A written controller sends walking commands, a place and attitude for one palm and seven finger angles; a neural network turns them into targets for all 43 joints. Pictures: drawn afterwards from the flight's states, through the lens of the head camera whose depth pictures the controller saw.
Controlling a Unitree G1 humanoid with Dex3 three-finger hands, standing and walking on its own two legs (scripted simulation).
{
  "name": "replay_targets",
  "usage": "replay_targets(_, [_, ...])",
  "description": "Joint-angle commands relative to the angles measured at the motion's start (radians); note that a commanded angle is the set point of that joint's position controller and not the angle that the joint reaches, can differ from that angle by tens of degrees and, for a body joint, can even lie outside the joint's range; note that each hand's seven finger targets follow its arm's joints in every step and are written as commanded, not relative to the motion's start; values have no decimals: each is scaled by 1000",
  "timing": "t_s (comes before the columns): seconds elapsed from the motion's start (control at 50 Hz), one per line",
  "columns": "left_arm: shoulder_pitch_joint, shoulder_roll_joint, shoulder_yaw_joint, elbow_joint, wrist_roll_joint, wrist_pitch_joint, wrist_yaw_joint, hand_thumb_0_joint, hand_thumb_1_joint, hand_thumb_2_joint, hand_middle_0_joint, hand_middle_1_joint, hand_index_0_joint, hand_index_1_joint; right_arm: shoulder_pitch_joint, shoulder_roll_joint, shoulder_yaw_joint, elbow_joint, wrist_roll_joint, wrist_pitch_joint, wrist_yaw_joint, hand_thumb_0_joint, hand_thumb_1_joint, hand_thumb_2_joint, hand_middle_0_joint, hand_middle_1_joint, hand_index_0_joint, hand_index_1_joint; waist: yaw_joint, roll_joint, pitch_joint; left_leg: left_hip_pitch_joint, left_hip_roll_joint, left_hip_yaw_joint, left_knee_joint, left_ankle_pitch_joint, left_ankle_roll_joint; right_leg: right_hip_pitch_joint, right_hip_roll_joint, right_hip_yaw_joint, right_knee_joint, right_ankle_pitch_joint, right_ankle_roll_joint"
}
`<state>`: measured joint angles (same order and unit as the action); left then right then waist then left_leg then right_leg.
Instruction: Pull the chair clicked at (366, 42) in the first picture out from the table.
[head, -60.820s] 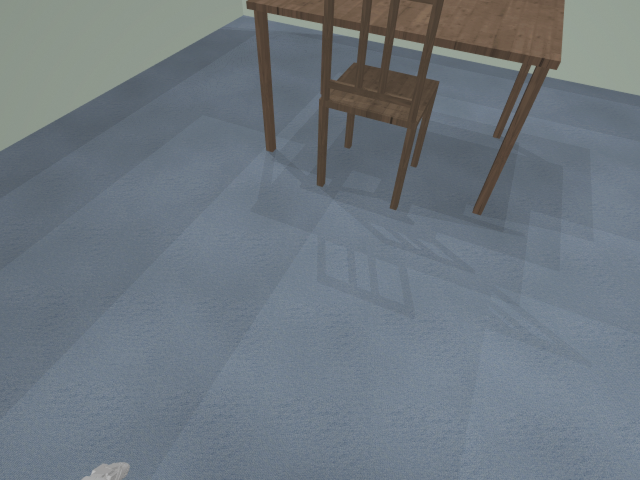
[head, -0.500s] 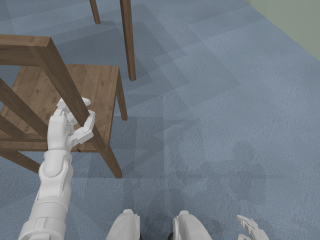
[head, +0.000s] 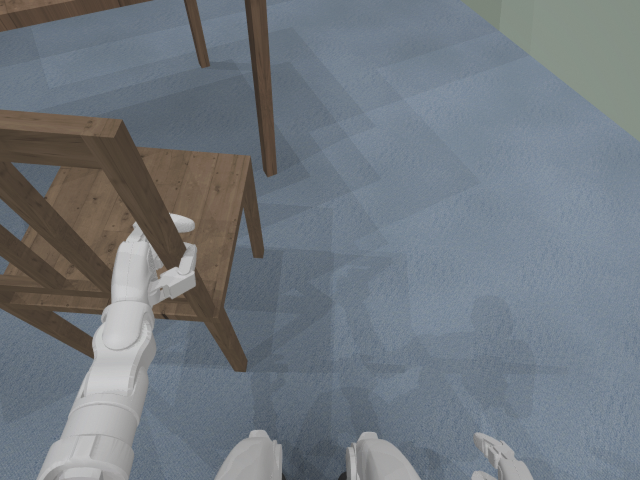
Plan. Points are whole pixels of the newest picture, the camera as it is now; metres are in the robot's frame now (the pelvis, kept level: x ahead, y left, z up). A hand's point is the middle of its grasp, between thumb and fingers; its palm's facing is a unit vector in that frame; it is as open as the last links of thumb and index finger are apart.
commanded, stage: step backward, pulling the chair out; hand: left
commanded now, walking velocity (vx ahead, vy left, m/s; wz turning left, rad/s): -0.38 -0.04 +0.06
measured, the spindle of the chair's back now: out of the picture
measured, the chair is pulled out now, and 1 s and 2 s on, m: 0.40 0.48 0.49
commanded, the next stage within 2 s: stop walking, hand still on the chair in 1.72 s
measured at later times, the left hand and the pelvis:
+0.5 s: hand (182, 296) +0.33 +0.17 +0.01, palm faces +0.11 -0.98 -0.14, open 5.5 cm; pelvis -0.02 +0.01 +0.06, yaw -2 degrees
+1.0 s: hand (185, 337) +0.28 +0.16 +0.01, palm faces +0.10 -0.98 -0.16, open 5.5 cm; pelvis -0.05 +0.00 +0.07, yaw +0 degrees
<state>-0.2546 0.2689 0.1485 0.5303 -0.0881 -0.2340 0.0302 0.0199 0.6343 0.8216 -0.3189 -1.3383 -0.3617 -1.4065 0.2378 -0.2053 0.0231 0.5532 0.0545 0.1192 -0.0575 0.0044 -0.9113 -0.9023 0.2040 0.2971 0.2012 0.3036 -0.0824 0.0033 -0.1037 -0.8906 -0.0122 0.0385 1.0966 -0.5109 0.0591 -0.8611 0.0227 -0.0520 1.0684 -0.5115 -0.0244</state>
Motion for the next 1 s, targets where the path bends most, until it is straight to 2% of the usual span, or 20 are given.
replay_targets(0.0, [-139, 126, -32, -58, 56, 48, 76, 0, 900, 900, -500, -1450, -500, -1450, 69, -156, -36, -99, 12, 16, -54, 0, -900, -900, 200, 300, 200, 300, 21, 81, -343, 419, 92, -139, -340, 493, -7, 340, -73, 99, -268, 570, 24])
replay_targets(0.04, [-244, 134, -39, 19, 49, 40, 89, 0, 900, 900, -500, -1450, -500, -1450, 69, -171, -30, -77, 9, 21, -68, 0, -900, -900, 200, 300, 200, 300, 19, 15, -267, 394, 119, -160, -393, 499, 0, 386, -87, 107, -316, 596, 36])
replay_targets(0.06, [-308, 162, -25, 33, 58, 26, 98, 0, 900, 900, -500, -1450, -500, -1450, 75, -177, -34, -67, 7, 20, -75, 0, -900, -900, 200, 300, 200, 300, 20, 35, -269, 424, 125, -158, -408, 536, -4, 399, -94, 112, -332, 621, 36])
replay_targets(0.12, [-334, 126, -62, 128, 67, 5, 97, 0, 900, 900, -500, -1450, -500, -1450, 91, -172, -36, -36, 1, 18, -80, 0, -900, -900, 200, 300, 200, 300, 24, 158, -266, 559, 160, -177, -449, 737, -7, 402, -95, 111, -355, 620, 34])
replay_targets(0.14, [-348, 115, -74, 137, 66, -4, 93, 0, 900, 900, -500, -1450, -500, -1450, 92, -172, -38, -29, 0, 18, -79, 0, -900, -900, 200, 300, 200, 300, 25, 207, -268, 605, 175, -193, -464, 796, -8, 393, -90, 110, -356, 560, 29])
replay_targets(0.18, [-348, 107, -80, 138, 69, -20, 88, 0, 900, 900, -500, -1450, -500, -1450, 85, -167, -45, -21, -7, 17, -72, 0, -900, -900, 200, 300, 200, 300, 26, 256, -288, 712, 200, -214, -481, 918, -3, 374, -77, 100, -368, 424, 26])
replay_targets(0.24, [-321, 93, -86, 146, 66, -41, 80, 0, 900, 900, -500, -1450, -500, -1450, 58, -166, -47, -23, -13, 13, -63, 0, -900, -900, 200, 300, 200, 300, 36, 282, -268, 747, 222, -233, -528, 902, 4, 382, -63, 89, -376, 282, 16])
replay_targets(0.36, [-201, 113, -48, 99, 66, -61, 72, 0, 900, 900, -500, -1450, -500, -1450, 30, -170, -55, -43, -20, -3, -55, 0, -900, -900, 200, 300, 200, 300, 51, 185, -289, 745, 238, -225, -547, 939, 3, 486, -65, 96, -423, 394, 6])
replay_targets(0.44, [-241, 111, -52, 89, 69, -65, 75, 0, 900, 900, -500, -1450, -500, -1450, 25, -168, -58, -27, -18, -23, -61, 0, -900, -900, 200, 300, 200, 300, 43, 149, -276, 728, 235, -195, -556, 844, 0, 522, -78, 108, -457, 473, 3])
replay_targets(0.46, [-253, 132, -43, 92, 72, -64, 77, 0, 900, 900, -500, -1450, -500, -1450, 23, -176, -60, -24, -19, -25, -64, 0, -900, -900, 200, 300, 200, 300, 43, 164, -278, 713, 231, -190, -561, 817, -2, 531, -83, 115, -455, 502, 1])
replay_targets(0.52, [-303, 134, -54, 122, 74, -67, 84, 0, 900, 900, -500, -1450, -500, -1450, 28, -169, -58, -2, -16, -38, -71, 0, -900, -900, 200, 300, 200, 300, 38, 176, -271, 708, 215, -169, -557, 749, -9, 531, -97, 125, -476, 544, 2])
replay_targets(0.6, [-322, 132, -70, 196, 67, -53, 90, 0, 900, 900, -500, -1450, -500, -1450, 38, -165, -57, 3, -2, -41, -83, 0, -900, -900, 200, 300, 200, 300, 35, 96, -282, 648, 161, -150, -538, 538, -26, 562, -131, 164, -524, 615, -5])
replay_targets(0.64, [-350, 133, -79, 228, 63, -50, 93, 0, 900, 900, -500, -1450, -500, -1450, 34, -165, -56, 7, 5, -45, -88, 0, -900, -900, 200, 300, 200, 300, 32, 72, -258, 641, 137, -137, -529, 434, -31, 542, -151, 187, -567, 554, -10])
replay_targets(0.66, [-357, 158, -65, 239, 63, -50, 96, 0, 900, 900, -500, -1450, -500, -1450, 34, -172, -58, 11, 5, -48, -91, 0, -900, -900, 200, 300, 200, 300, 34, 79, -252, 644, 128, -135, -532, 408, -31, 532, -156, 192, -586, 527, -10])
replay_targets(0.74, [-388, 137, -91, 281, 55, -48, 100, 0, 900, 900, -500, -1450, -500, -1450, 17, -169, -51, 13, 15, -58, -92, 0, -900, -900, 200, 300, 200, 300, 37, 60, -198, 634, 112, -135, -543, 295, -27, 508, -170, 208, -649, 352, -7])
replay_targets(0.76, [-394, 159, -79, 280, 56, -49, 101, 0, 900, 900, -500, -1450, -500, -1450, 15, -177, -52, 11, 15, -61, -94, 0, -900, -900, 200, 300, 200, 300, 39, 69, -186, 631, 108, -138, -553, 274, -26, 501, -167, 205, -661, 314, -5])
replay_targets(0.82, [-407, 125, -104, 299, 52, -48, 100, 0, 900, 900, -500, -1450, -500, -1450, 3, -172, -44, 8, 19, -72, -94, 0, -900, -900, 200, 300, 200, 300, 43, 78, -152, 622, 123, -158, -596, 237, -17, 498, -146, 177, -658, 238, 3])
replay_targets(0.86, [-417, 135, -101, 302, 50, -45, 100, 0, 900, 900, -500, -1450, -500, -1450, 0, -179, -42, 9, 21, -78, -97, 0, -900, -900, 200, 300, 200, 300, 46, 84, -141, 619, 131, -173, -627, 218, -10, 496, -124, 160, -649, 209, 9])
replay_targets(0.9, [-412, 110, -116, 305, 50, -43, 100, 0, 900, 900, -500, -1450, -500, -1450, 1, -175, -37, 8, 21, -85, -98, 0, -900, -900, 200, 300, 200, 300, 51, 93, -146, 618, 144, -186, -649, 228, -4, 514, -109, 144, -622, 221, 12])
replay_targets(0.98, [-419, 112, -111, 299, 51, -37, 99, 0, 900, 900, -500, -1450, -500, -1450, 0, -178, -35, 8, 17, -93, -100, 0, -900, -900, 200, 300, 200, 300, 60, 137, -153, 614, 180, -228, -695, 250, 13, 524, -76, 117, -542, 221, 12])
